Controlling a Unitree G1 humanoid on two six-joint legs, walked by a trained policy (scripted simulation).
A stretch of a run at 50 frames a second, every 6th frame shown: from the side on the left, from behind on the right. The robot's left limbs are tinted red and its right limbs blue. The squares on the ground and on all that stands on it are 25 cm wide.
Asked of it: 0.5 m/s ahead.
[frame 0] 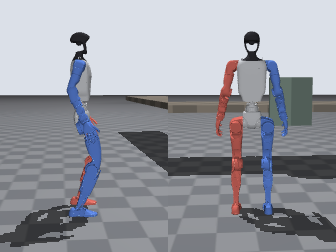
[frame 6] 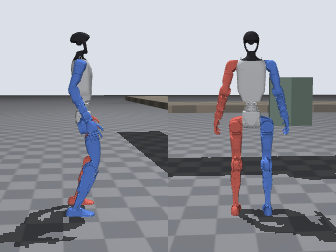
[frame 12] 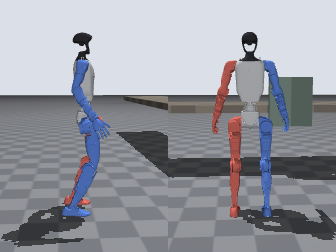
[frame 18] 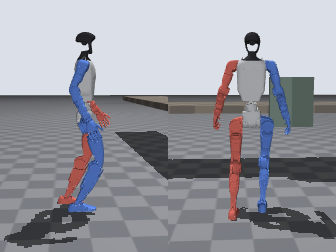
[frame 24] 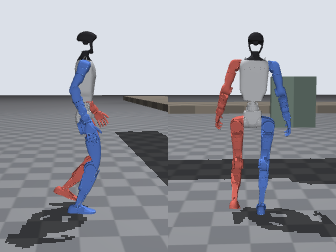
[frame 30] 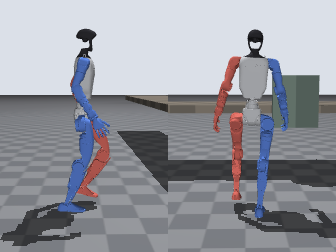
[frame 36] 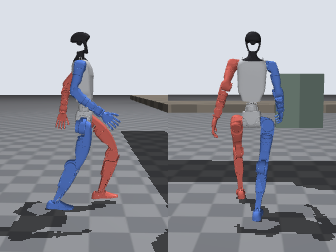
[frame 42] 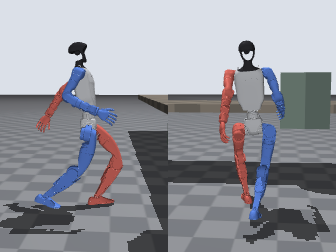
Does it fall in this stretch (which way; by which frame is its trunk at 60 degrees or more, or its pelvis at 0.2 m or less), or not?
no
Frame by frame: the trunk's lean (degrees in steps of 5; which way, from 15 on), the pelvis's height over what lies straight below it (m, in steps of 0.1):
0: 0, 0.8
6: 5, 0.8
12: 5, 0.8
18: 0, 0.8
24: 5, 0.8
30: 5, 0.8
36: 5, 0.7
42: 10, 0.7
